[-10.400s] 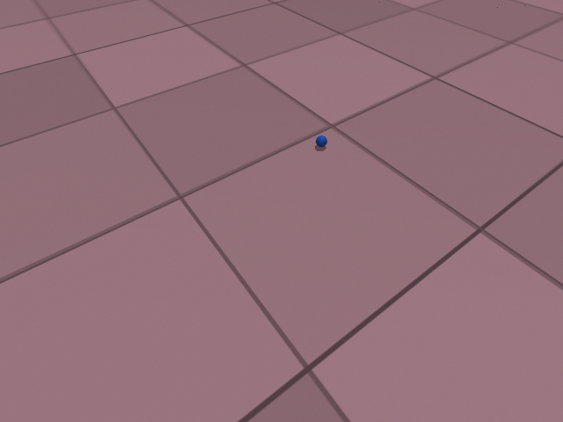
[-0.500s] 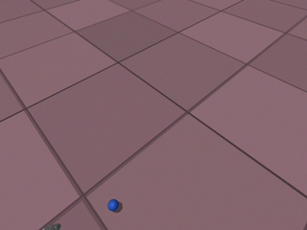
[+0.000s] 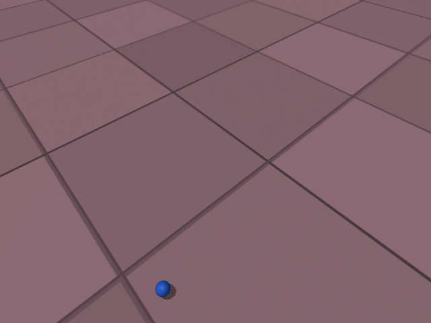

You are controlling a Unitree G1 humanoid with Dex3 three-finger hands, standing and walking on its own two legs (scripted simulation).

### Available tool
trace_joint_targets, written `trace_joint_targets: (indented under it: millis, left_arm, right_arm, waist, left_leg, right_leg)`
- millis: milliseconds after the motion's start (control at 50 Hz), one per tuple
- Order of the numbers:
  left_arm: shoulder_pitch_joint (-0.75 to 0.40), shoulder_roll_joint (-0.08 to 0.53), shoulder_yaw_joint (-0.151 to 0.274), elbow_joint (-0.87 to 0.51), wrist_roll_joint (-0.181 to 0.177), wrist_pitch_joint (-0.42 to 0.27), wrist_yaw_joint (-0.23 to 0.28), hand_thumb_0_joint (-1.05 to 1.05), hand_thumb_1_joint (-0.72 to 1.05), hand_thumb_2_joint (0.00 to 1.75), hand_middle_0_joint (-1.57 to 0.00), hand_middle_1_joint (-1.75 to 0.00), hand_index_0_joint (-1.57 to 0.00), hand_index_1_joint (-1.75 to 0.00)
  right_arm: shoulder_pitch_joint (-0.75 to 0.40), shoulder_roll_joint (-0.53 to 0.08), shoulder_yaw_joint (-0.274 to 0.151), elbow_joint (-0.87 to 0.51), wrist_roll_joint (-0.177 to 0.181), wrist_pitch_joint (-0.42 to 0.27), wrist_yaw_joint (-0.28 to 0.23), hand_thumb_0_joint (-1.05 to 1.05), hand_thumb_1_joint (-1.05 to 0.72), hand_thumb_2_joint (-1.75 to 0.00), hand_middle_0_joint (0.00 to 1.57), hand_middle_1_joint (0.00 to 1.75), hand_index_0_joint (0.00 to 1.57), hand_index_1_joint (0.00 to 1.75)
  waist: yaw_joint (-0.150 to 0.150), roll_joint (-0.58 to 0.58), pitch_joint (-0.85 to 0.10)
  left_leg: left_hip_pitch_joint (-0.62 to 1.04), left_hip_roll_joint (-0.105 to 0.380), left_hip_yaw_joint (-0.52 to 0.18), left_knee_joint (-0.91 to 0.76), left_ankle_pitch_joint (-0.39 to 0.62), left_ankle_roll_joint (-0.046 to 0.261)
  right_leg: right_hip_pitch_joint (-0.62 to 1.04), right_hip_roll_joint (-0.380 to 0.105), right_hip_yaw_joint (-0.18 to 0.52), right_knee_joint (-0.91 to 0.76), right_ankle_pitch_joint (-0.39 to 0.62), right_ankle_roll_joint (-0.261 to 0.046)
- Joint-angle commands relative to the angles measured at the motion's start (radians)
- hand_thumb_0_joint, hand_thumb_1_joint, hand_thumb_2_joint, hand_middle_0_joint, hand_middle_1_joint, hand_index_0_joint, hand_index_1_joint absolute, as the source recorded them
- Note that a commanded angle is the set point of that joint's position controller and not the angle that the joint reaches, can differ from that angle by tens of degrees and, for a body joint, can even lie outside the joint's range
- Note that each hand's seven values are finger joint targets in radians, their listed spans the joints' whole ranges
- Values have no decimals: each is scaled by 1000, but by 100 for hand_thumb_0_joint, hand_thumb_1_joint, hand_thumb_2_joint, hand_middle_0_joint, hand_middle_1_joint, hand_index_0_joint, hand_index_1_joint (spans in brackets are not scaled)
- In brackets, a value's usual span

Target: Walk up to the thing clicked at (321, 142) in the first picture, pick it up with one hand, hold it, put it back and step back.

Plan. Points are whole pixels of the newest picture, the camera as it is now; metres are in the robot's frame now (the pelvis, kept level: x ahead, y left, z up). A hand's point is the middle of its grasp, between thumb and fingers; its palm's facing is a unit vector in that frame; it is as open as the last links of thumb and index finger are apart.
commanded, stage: walk up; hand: left
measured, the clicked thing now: (162, 288) +0.38 +0.26 -0.75
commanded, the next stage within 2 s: stand in 0.34 s
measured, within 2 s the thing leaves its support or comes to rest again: neither
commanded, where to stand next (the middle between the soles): +0.00 +0.03 m, yaw -1 degrees
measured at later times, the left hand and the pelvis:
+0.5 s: hand out of the picture +0.08 +0.25 -0.15, palm faces -0.01 -0.94 -0.35, open 7.4 cm; pelvis +0.00 -0.01 +0.00, yaw +0 degrees
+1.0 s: hand out of the picture +0.07 +0.23 -0.15, palm faces -0.04 -0.93 -0.35, open 7.4 cm; pelvis -0.01 -0.02 +0.00, yaw -1 degrees
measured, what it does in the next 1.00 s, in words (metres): stands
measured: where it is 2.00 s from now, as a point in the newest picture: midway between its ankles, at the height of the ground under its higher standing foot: outside the picture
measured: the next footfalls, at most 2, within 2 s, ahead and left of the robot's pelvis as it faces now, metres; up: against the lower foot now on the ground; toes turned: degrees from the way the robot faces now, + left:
none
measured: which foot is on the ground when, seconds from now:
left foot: down 0.00-1.00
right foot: down 0.00-1.00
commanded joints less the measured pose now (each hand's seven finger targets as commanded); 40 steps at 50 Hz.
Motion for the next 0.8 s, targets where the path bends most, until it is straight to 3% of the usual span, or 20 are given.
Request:
trace_joint_targets:
  millis: [0,300,320,360,580,780]
  left_arm:
    - [-63,224,42,-68,-3,-24,12,0,90,90,-20,-30,-20,-30]
    - [-56,224,49,-87,-3,-19,14,0,90,90,-20,-30,-20,-30]
    - [-37,196,31,-71,-9,-12,12,0,90,90,-20,-30,-20,-30]
    - [-39,195,29,-74,-11,-10,11,0,90,90,-20,-30,-20,-30]
    - [-31,208,22,-67,-7,-12,4,0,90,90,-20,-30,-20,-30]
    - [-22,211,19,-67,-9,-15,5,0,90,90,-20,-30,-20,-30]
  right_arm:
    - [-48,-207,-40,-69,1,-26,-13,0,-90,-90,20,30,20,30]
    - [-24,-211,-40,-73,1,-26,-17,0,-90,-90,20,30,20,30]
    - [-29,-199,-30,-70,0,-38,-24,0,-90,-90,20,30,20,30]
    - [-26,-214,-33,-63,-1,-45,-28,0,-90,-90,20,30,20,30]
    - [-35,-207,-27,-54,0,-52,-27,0,-90,-90,20,30,20,30]
    - [-24,-206,-27,-44,-1,-51,-27,0,-90,-90,20,30,20,30]
  waist:
    - [-4,-21,-92]
    - [-6,-12,-111]
    - [-4,-44,-101]
    - [-3,-23,-93]
    - [-9,-12,-94]
    - [-11,-23,-124]
  left_leg:
    - [-18,101,-83,-63,157,31]
    - [-29,97,-84,-40,230,28]
    - [-7,129,-93,-70,273,22]
    - [-8,130,-94,-72,284,16]
    - [-4,126,-74,-100,194,7]
    - [25,131,-64,-82,230,5]
  right_leg:
    - [29,-84,73,-49,88,-50]
    - [55,-86,57,-22,145,-54]
    - [31,-96,62,-29,173,-50]
    - [36,-94,64,-35,156,-46]
    - [24,-91,79,-61,108,-47]
    - [28,-99,91,-52,174,-56]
